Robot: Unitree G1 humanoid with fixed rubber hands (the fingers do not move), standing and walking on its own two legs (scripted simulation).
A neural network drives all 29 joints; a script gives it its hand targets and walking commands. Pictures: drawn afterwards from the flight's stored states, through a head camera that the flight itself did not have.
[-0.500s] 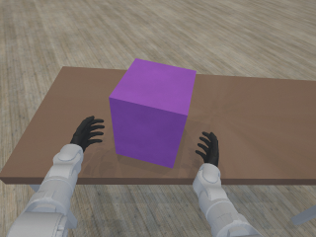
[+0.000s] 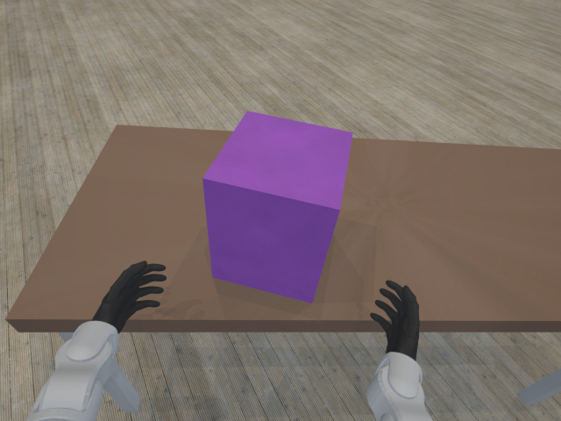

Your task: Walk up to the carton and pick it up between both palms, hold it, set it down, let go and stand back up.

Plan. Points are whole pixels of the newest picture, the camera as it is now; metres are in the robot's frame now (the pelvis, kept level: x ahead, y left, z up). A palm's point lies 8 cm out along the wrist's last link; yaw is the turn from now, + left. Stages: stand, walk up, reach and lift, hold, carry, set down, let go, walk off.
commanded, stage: set down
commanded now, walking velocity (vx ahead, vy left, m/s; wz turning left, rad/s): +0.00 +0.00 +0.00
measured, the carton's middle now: (279, 207) +0.50 -0.04 +0.03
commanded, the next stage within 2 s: none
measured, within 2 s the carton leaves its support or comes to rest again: neither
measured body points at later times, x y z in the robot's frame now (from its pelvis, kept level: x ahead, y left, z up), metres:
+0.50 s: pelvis +0.02 +0.00 +0.00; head +0.01 +0.03 +0.45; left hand +0.26 +0.23 +0.00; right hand +0.20 -0.19 +0.02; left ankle +0.02 +0.10 -0.73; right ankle +0.06 -0.15 -0.73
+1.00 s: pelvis +0.04 +0.00 +0.00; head +0.05 +0.02 +0.45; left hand +0.25 +0.23 -0.01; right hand +0.20 -0.21 +0.01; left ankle +0.02 +0.10 -0.73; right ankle +0.06 -0.15 -0.73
